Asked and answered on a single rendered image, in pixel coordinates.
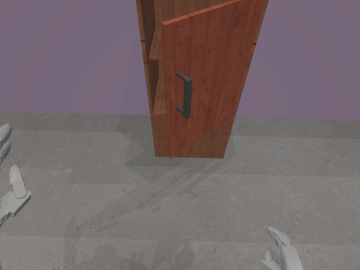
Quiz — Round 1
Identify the robot right hand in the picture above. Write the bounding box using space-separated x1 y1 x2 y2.
262 226 305 270

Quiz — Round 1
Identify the robot left hand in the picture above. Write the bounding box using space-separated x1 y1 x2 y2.
0 123 32 228

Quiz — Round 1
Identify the cupboard door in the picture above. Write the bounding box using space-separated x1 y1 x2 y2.
161 0 264 158

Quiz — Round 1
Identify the handle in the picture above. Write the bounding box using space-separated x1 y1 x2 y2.
177 72 193 119

